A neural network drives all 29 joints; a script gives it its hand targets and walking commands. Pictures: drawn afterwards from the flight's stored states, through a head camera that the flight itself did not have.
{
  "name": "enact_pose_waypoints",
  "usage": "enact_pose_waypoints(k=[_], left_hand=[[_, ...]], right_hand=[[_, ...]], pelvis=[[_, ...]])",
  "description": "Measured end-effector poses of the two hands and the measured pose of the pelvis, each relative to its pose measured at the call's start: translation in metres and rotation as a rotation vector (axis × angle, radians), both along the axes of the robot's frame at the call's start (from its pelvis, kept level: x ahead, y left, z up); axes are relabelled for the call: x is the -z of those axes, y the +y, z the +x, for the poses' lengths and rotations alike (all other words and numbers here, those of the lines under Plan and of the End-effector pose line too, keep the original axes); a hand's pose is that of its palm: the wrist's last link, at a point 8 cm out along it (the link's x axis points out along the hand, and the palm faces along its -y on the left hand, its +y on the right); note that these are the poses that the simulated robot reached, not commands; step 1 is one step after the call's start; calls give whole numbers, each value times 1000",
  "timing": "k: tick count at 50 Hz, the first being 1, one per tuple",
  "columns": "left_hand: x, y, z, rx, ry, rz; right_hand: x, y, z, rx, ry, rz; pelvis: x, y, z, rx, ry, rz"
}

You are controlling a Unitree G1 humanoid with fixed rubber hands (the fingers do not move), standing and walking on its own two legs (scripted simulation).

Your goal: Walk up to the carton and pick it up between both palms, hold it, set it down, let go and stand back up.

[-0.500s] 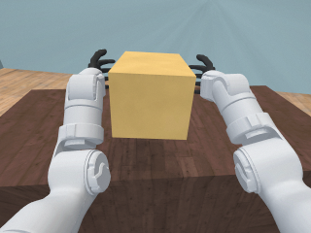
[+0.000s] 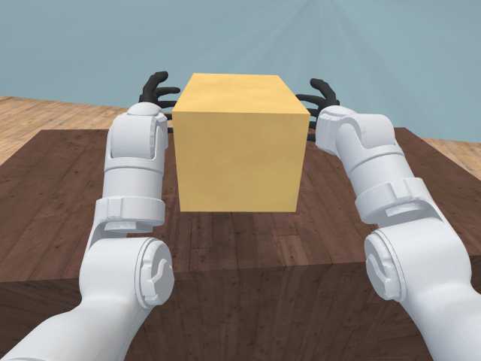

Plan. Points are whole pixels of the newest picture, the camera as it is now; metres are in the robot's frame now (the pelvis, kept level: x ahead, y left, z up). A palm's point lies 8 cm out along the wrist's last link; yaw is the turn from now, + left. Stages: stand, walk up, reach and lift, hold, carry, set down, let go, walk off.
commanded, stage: hold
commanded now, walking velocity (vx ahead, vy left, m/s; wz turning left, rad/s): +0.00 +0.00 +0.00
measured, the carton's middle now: (237, 132) +0.44 +0.00 +0.26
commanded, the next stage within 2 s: set down in 1.00 s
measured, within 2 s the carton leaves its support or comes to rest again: neither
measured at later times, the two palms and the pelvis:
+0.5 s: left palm (162, 118) +0.38 +0.12 +0.31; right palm (333, 124) +0.38 -0.14 +0.30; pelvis +0.01 -0.02 +0.00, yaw +1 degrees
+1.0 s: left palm (148, 119) +0.39 +0.14 +0.30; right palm (322, 117) +0.38 -0.12 +0.31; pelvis +0.01 -0.01 +0.00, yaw +1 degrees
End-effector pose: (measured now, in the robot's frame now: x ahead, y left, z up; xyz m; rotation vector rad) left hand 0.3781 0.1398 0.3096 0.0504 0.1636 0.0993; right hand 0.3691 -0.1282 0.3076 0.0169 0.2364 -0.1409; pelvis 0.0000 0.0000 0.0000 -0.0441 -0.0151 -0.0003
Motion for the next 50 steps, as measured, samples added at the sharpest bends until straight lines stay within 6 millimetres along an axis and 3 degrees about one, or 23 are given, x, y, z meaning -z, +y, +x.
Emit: enact_pose_waypoints(k=[10,24,33,50], left_hand=[[-12,-5,5,-10,6,3],[5,-16,7,-8,22,16],[-11,-6,5,-10,0,10],[6,5,8,6,29,-14]], right_hand=[[-12,-5,8,-6,4,-5],[7,-16,9,-12,22,-8],[0,-6,6,-13,3,-2],[-5,5,7,13,30,-26]], pelvis=[[0,-9,2,-3,7,6],[0,-18,9,-23,-20,4],[-1,-13,7,-18,-28,8],[0,-6,5,-12,-8,0]])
